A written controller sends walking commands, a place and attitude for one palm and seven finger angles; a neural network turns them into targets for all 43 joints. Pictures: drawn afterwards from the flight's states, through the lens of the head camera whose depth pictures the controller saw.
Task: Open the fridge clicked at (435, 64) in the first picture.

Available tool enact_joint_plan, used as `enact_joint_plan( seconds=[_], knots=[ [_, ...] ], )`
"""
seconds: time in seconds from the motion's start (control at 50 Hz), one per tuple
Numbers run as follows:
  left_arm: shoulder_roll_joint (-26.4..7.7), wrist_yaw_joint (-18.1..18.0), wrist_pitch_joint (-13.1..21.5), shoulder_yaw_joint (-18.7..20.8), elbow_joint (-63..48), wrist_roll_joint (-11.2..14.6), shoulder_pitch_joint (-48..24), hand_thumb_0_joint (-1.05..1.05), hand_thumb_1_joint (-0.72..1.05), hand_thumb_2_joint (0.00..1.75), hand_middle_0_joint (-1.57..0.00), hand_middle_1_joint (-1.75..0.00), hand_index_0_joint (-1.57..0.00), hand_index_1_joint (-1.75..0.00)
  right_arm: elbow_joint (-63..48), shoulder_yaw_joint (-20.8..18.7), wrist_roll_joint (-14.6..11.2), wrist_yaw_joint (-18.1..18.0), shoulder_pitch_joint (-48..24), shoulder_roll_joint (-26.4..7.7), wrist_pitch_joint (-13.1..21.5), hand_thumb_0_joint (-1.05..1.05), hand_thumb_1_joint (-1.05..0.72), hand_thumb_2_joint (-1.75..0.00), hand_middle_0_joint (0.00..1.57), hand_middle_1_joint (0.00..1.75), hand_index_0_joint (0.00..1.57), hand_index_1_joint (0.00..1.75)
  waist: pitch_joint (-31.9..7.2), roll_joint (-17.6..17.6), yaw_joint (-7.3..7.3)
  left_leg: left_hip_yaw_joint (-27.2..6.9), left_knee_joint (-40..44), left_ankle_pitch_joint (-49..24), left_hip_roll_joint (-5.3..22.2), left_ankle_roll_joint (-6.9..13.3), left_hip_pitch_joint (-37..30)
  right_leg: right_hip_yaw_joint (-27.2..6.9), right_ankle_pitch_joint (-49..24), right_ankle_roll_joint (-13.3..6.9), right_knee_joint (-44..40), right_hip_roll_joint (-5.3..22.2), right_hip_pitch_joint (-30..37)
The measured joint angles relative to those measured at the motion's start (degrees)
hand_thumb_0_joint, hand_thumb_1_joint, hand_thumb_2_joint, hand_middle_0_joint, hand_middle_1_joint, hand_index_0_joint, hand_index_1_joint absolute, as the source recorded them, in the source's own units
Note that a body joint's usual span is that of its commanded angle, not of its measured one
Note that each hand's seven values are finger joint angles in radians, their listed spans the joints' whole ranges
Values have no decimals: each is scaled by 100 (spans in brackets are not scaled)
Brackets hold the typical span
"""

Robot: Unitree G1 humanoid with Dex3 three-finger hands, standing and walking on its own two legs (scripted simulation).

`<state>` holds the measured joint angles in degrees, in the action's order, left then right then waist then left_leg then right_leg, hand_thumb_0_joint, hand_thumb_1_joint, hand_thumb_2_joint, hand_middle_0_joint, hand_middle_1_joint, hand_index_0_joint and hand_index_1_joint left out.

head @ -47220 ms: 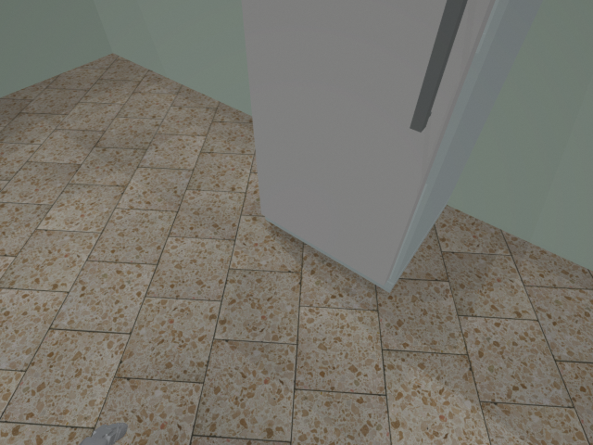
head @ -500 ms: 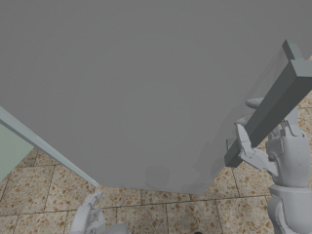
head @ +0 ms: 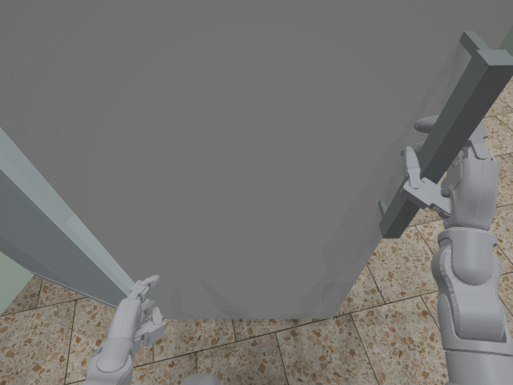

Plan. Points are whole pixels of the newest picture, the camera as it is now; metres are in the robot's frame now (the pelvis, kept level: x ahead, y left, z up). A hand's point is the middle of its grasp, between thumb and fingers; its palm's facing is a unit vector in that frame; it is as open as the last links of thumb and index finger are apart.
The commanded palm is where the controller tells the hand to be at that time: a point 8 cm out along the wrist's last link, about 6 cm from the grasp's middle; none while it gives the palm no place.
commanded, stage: stop walking and hold the door back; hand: right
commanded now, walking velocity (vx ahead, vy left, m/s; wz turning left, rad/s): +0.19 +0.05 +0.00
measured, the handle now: (420, 157) +0.38 -0.19 +0.17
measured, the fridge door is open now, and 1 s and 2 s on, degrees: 70 65 66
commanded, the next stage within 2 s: loosen the grip on the handle in 0.48 s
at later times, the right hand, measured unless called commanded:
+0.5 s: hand (409, 159) +0.37 -0.17 +0.18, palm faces +0.24 +0.94 -0.23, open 6.2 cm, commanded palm +0.33 -0.24 +0.16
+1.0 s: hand (408, 165) +0.38 -0.18 +0.16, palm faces +0.26 +0.93 -0.25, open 12.9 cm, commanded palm +0.34 -0.23 +0.17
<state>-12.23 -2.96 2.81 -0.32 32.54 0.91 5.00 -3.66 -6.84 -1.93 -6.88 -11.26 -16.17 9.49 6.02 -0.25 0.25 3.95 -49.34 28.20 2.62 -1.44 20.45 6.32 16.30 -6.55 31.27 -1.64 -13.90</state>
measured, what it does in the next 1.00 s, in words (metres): steps on the spot: left foot, then right foot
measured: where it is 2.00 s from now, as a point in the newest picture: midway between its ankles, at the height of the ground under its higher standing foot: outside the picture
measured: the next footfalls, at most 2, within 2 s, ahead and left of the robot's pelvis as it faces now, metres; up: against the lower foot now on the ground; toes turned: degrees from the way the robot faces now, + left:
left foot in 0.28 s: -0.03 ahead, +0.17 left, +0.00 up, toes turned +3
right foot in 0.58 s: +0.07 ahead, -0.11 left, +0.00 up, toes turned -4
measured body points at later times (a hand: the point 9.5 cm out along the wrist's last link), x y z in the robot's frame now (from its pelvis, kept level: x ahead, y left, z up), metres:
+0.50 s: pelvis -0.03 +0.03 +0.00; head -0.02 +0.04 +0.45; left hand +0.08 +0.32 -0.11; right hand +0.35 -0.22 +0.19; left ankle -0.07 +0.17 -0.73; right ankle +0.02 -0.09 -0.70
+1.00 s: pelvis -0.03 +0.00 -0.01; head -0.01 +0.00 +0.44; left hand +0.08 +0.23 -0.12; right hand +0.36 -0.23 +0.17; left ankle -0.07 +0.17 -0.73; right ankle +0.03 -0.10 -0.73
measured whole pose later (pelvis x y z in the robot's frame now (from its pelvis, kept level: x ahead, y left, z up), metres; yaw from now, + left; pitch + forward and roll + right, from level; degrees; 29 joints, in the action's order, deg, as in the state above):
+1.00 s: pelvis -0.03 +0.00 -0.01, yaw +1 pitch +2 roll +1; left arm -9.8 -0.3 1.9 -2.0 40.0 -1.0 14.6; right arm 19.8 -10.7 4.2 -7.7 -27.1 -17.1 -0.2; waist -0.8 -0.2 1.7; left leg 0.5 -31.5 20.1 4.2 -2.7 13.4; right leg 5.5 11.9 -1.1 33.3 3.0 -23.6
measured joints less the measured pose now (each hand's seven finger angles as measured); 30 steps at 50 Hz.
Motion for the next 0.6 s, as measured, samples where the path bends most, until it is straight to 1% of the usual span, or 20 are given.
enact_joint_plan(
  seconds=[0.04, 0.08, 0.12, 0.18, 0.24, 0.26, 0.28, 0.3, 0.32, 0.34, 0.38, 0.42, 0.46, 0.5, 0.54, 0.56, 0.58, 0.6],
  knots=[
    [85, 35, 18, -58, 52, 16, 118, 1, 91, 90, -19, -29, -20, -30, 290, 62, -25, -13, -199, 13, -66, -4, -58, -84, 46, 140, 31, 139, 11, -180, 14, -99, -284, -164, -99, -30, 66, -118, -187, 23, -187, 77, 2],
    [185, 39, -7, -146, 167, 30, 263, 1, 91, 90, -20, -29, -20, -30, 551, 107, -61, 22, -430, 29, -147, -3, -59, -82, 46, 140, 31, 140, 1, -240, -39, -169, -277, -365, -125, -62, 43, -186, -362, 61, -375, 119, 0],
    [282, 10, -56, -250, 303, 34, 404, 1, 91, 90, -20, -29, -20, -30, 811, 125, -94, 65, -666, 11, -185, -3, -60, -81, 46, 140, 31, 140, -19, -218, -120, -197, -62, -458, -117, -76, -60, -210, -499, 103, -514, 144, -22],
    [376, -49, -101, -365, 486, 17, 582, 1, 91, 90, -20, -30, -20, -30, 1187, 94, -114, 95, -982, -64, -203, -3, -61, -80, 46, 140, 32, 140, -37, -180, -228, -141, 519, -389, -125, -54, -341, -208, -619, 172, -589, 195, -99],
    [372, -106, -110, -404, 599, -1, 710, 2, 90, 90, -20, -30, -20, -30, 1556, -21, -118, 98, -1224, -207, -216, -4, -61, -80, 46, 140, 32, 140, -58, -187, -271, 4, 1420, -373, -165, 11, -794, -186, -628, 256, -480, 253, -229],
    [352, -122, -113, -401, 621, -3, 749, 2, 90, 90, -20, -30, -20, -30, 1700, -68, -115, 112, -1310, -279, -217, -5, -60, -80, 46, 140, 32, 140, -85, -167, -277, 36, 1795, -431, -162, 55, -985, -167, -588, 287, -362, 252, -311],
    [325, -132, -119, -391, 628, -4, 788, 2, 90, 90, -20, -30, -20, -30, 1848, -116, -108, 131, -1409, -367, -226, -5, -60, -80, 46, 140, 31, 140, -138, -115, -280, -12, 2144, -499, -134, 138, -1145, -131, -496, 317, -158, 229, -449],
    [254, -139, -137, -365, 661, -3, 774, 2, 90, 90, -20, -30, -20, -30, 1995, -195, -92, 139, -1487, -417, -213, -6, -59, -79, 46, 140, 31, 140, -140, -157, -262, -32, 2242, -944, -160, 159, -1137, -137, -285, 364, 129, 263, -582],
    [161, -157, -163, -321, 713, -3, 748, 2, 90, 90, -20, -30, -20, -30, 2141, -275, -86, 147, -1535, -437, -186, -7, -59, -79, 46, 140, 31, 140, -110, -242, -206, -15, 2150, -1109, -200, 153, -1117, -233, 69, 448, 500, 280, -700],
    [63, -180, -173, -262, 772, -2, 741, 2, 90, 90, -20, -30, -20, -30, 2293, -338, -81, 165, -1566, -441, -148, -7, -59, -79, 46, 140, 32, 140, -93, -303, -148, 1, 2079, -1097, -210, 135, -1131, -349, 372, 524, 957, 254, -834],
    [-121, -214, -158, -132, 892, 31, 785, 2, 90, 90, -20, -30, -20, -30, 2606, -410, -56, 215, -1631, -426, -94, -8, -59, -79, 46, 140, 33, 140, -126, -309, -97, -28, 2049, -985, -149, 90, -1192, -494, 643, 627, 1742, 171, -1052],
    [-282, -256, -160, -39, 979, 57, 814, 2, 91, 90, -20, -30, -20, -30, 2896, -469, -12, 288, -1713, -436, -49, -9, -58, -80, 46, 140, 34, 140, -146, -214, -45, -85, 2078, -936, -41, 46, -1289, -496, 663, 675, 1990, 167, -1094],
    [-419, -287, -175, 35, 973, 69, 829, 2, 91, 90, -20, -30, -20, -30, 3123, -543, 38, 373, -1767, -467, 24, -9, -58, -80, 46, 140, 36, 140, -163, -95, 55, -122, 2104, -925, 83, 8, -1366, -408, 572, 681, 1703, 225, -1000],
    [-543, -305, -176, 109, 905, 71, 820, 2, 91, 90, -20, -29, -20, -30, 3204, -621, 61, 435, -1771, -486, 75, -10, -58, -79, 46, 140, 38, 140, -167, -9, 164, -162, 2085, -896, 188, -50, -1405, -308, 410, 679, 1209, 283, -828],
    [-653, -318, -171, 181, 804, 63, 792, 2, 91, 90, -20, -29, -20, -30, 3123, -685, 58, 466, -1715, -477, 92, -9, -58, -78, 46, 140, 39, 140, -170, 18, 275, -202, 2001, -832, 255, -127, -1404, -219, 42, 696, 628, 321, -596],
    [-696, -317, -170, 215, 744, 60, 775, 2, 91, 90, -20, -29, -20, -30, 3017, -711, 48, 470, -1651, -465, 95, -9, -58, -77, 46, 140, 39, 140, -181, 12, 330, -227, 1922, -779, 270, -171, -1382, -175, -277, 710, 312, 337, -451],
    [-734, -312, -165, 250, 673, 62, 765, 2, 91, 90, -20, -29, -20, -30, 2864, -728, 29, 462, -1569, -443, 83, -9, -58, -77, 46, 140, 39, 140, -202, -21, 374, -256, 1805, -706, 258, -216, -1339, -128, -662, 706, 6, 372, -289],
    [-698, -325, -125, 298, 608, 89, 760, 2, 91, 90, -19, -29, -20, -30, 2833, -723, 121, 517, -1651, -463, 101, -9, -57, -77, 46, 140, 39, 140, -149, 50, 352, -325, 1617, -604, 314, -255, -1274, -48, -581, 662, -96, 328, -187]
  ],
)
